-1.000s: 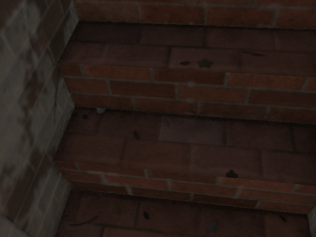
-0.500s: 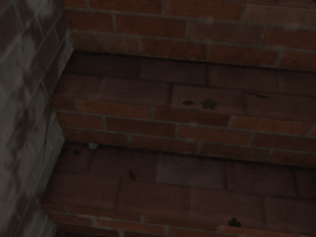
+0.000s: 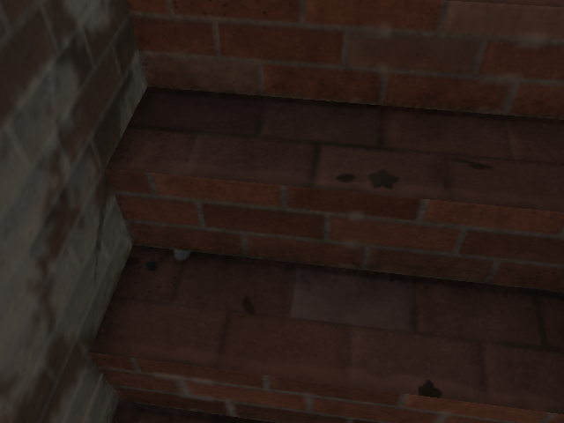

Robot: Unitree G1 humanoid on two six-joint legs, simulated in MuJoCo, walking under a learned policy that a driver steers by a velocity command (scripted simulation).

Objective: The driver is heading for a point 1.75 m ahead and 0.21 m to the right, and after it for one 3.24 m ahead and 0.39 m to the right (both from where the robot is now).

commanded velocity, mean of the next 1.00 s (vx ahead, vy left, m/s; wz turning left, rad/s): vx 0.36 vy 0.00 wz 0.00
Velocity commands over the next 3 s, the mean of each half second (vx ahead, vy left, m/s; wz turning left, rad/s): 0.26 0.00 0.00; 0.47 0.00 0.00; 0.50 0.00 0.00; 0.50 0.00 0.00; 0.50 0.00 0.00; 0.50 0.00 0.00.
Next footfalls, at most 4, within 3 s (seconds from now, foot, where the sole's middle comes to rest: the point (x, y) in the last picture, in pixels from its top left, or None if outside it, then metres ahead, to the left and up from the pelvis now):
none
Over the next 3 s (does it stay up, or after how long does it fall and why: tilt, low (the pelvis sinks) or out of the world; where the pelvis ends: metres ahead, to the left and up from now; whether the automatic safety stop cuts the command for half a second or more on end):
stays up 0.02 -0.02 0.00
